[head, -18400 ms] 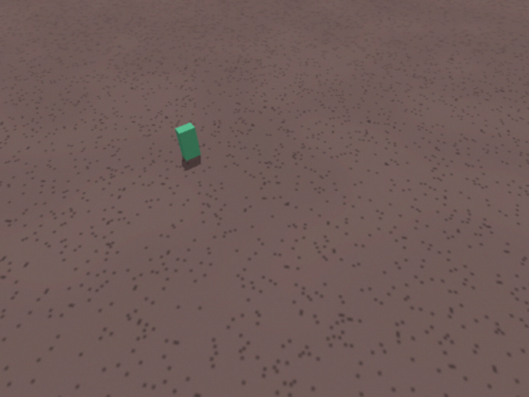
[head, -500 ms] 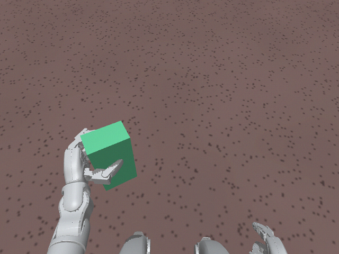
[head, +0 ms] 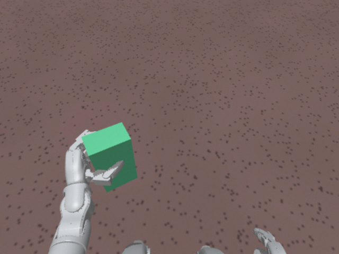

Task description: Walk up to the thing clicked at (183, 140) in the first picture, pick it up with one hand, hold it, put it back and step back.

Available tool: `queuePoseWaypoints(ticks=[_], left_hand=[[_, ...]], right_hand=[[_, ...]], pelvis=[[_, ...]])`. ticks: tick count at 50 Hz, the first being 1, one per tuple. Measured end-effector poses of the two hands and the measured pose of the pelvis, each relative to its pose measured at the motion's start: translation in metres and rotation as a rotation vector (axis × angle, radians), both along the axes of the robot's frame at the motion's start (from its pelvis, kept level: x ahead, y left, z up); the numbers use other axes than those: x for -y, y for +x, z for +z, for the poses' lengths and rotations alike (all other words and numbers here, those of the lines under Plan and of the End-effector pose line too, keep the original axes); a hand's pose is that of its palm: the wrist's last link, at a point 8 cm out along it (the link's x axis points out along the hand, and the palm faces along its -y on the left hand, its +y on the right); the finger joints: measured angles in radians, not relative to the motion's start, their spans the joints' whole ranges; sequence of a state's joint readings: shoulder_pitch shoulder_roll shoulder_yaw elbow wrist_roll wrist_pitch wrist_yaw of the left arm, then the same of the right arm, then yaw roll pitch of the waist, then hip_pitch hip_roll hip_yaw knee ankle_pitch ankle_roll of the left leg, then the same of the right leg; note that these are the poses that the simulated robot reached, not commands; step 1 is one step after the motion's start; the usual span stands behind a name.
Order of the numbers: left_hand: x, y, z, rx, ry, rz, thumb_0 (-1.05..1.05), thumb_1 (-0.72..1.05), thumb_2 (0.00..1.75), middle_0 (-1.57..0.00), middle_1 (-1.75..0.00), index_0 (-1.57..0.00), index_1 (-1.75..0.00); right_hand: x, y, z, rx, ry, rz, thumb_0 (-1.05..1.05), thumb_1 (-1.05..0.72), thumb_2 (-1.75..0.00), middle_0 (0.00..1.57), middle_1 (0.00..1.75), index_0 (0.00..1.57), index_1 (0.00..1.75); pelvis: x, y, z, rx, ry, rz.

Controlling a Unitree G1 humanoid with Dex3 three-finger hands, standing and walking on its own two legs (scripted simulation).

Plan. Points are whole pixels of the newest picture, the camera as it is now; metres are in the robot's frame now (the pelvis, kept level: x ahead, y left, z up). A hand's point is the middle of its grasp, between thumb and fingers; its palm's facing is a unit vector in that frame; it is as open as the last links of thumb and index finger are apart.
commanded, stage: hold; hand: left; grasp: from the side
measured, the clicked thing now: (113, 160) +0.34 +0.16 -0.01
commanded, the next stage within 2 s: none
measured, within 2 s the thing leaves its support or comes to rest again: neither
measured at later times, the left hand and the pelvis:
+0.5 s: hand (101, 159) +0.32 +0.17 +0.04, palm faces +0.21 -0.98 -0.05, open 9.5 cm; pelvis +0.00 +0.01 +0.01, yaw +0 degrees
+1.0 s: hand (102, 157) +0.32 +0.17 +0.04, palm faces +0.21 -0.98 -0.05, open 9.5 cm; pelvis +0.00 +0.01 +0.01, yaw +0 degrees
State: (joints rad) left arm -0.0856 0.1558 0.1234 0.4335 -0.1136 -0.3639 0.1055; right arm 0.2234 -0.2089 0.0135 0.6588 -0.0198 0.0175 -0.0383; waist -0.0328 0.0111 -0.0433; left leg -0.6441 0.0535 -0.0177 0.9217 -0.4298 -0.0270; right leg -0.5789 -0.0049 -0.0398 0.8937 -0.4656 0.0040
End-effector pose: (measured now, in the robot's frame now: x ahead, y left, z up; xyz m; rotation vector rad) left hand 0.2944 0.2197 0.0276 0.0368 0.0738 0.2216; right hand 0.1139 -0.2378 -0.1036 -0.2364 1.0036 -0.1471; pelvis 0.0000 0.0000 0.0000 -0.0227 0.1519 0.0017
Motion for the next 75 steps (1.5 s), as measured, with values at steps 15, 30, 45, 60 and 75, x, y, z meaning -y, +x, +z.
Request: queuePoseWaypoints(ticks=[15,30,45,60,75], left_hand=[[-0.001,-0.005,0.010,0.003,0.001,-0.003,0.00,-0.28,1.07,-0.71,-1.00,-0.74,-0.97],[0.001,-0.008,0.018,0.013,0.001,-0.006,0.00,-0.28,1.07,-0.71,-1.00,-0.74,-0.98],[0.004,-0.007,0.019,0.010,-0.002,-0.005,0.00,-0.28,1.07,-0.71,-1.01,-0.73,-0.99],[0.005,-0.006,0.022,0.013,0.006,-0.010,0.00,-0.28,1.07,-0.70,-1.02,-0.73,-0.99],[0.004,-0.014,0.024,0.021,0.005,0.006,0.00,-0.28,1.07,-0.70,-1.02,-0.73,-0.99]], right_hand=[[-0.006,0.003,0.008,0.026,0.011,0.002,0.01,-0.93,-0.91,0.20,0.30,0.20,0.30],[-0.009,0.006,0.014,0.048,0.016,0.006,0.01,-0.93,-0.91,0.20,0.30,0.20,0.30],[-0.008,0.002,0.015,0.043,0.012,-0.001,0.01,-0.93,-0.91,0.20,0.30,0.20,0.30],[-0.006,-0.002,0.014,0.038,0.020,-0.006,0.01,-0.93,-0.91,0.20,0.30,0.20,0.30],[-0.003,-0.002,0.016,0.051,0.014,-0.002,0.01,-0.93,-0.91,0.20,0.30,0.20,0.30]], pelvis=[[-0.004,-0.001,0.006,0.030,0.000,0.000],[-0.006,-0.003,0.011,0.050,0.002,0.001],[-0.006,-0.002,0.013,0.055,0.002,-0.001],[-0.005,-0.004,0.013,0.060,0.003,-0.002],[-0.001,-0.009,0.014,0.067,0.007,0.000]])
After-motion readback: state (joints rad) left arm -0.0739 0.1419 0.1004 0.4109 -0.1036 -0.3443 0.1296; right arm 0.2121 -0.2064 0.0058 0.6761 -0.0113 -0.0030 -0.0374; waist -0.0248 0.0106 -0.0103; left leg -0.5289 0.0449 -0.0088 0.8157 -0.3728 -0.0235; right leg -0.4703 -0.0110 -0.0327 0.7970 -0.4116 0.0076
